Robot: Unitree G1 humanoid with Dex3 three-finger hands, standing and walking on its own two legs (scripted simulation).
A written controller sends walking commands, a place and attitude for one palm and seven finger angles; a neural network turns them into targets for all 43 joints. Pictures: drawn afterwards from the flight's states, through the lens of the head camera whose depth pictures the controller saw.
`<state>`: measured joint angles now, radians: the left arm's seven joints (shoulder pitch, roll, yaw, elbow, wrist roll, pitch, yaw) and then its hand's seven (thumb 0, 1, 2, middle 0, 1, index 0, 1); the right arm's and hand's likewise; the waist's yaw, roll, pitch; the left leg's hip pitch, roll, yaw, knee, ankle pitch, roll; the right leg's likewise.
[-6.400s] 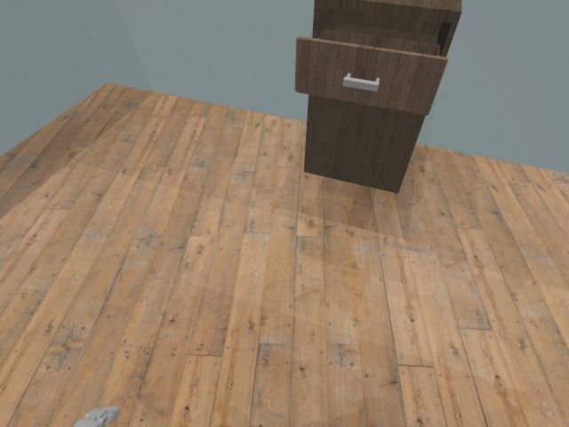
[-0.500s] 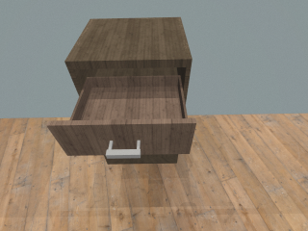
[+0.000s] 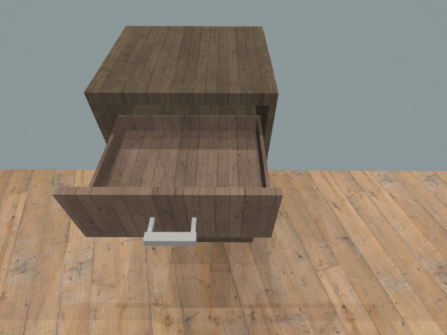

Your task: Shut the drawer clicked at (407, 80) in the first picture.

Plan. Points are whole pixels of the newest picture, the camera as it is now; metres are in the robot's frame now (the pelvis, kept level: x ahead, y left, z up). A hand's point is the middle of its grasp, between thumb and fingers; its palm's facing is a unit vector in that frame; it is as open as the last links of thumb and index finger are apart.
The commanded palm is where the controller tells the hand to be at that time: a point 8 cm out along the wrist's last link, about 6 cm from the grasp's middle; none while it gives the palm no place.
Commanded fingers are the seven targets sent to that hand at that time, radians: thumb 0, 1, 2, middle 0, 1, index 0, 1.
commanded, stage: come to a stop and stand still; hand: left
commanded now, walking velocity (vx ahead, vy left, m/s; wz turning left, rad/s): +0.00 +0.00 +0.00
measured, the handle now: (171, 230) +0.34 +0.14 -0.05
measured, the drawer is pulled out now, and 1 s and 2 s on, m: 0.30 0.30 0.30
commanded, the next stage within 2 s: look again from close up in 0.54 s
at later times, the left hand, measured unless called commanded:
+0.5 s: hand out of the picture +0.01 +0.16 -0.17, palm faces +0.01 -0.98 -0.20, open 7.3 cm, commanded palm none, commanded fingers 0.00 0.90 0.90 -0.20 -0.30 -0.20 -0.30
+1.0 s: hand out of the picture -0.01 +0.14 -0.17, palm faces +0.02 -0.98 -0.18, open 7.3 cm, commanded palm none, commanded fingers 0.00 0.90 0.90 -0.20 -0.30 -0.20 -0.30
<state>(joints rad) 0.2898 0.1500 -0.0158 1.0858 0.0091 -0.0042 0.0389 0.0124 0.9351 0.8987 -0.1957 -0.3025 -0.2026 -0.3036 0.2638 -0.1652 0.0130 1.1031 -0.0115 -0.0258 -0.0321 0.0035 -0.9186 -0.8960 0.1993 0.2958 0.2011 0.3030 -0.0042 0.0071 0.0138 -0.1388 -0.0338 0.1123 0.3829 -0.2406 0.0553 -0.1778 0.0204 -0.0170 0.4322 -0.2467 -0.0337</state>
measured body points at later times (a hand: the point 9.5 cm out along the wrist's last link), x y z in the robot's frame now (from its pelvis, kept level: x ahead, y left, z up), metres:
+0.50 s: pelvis +0.01 -0.01 +0.00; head +0.01 -0.02 +0.45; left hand +0.01 +0.21 -0.16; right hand +0.00 -0.23 -0.16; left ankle -0.02 +0.08 -0.74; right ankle -0.01 -0.10 -0.74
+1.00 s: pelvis +0.00 -0.02 +0.00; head +0.01 -0.02 +0.45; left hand -0.01 +0.19 -0.16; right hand -0.01 -0.23 -0.16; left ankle -0.02 +0.08 -0.74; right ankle -0.01 -0.10 -0.74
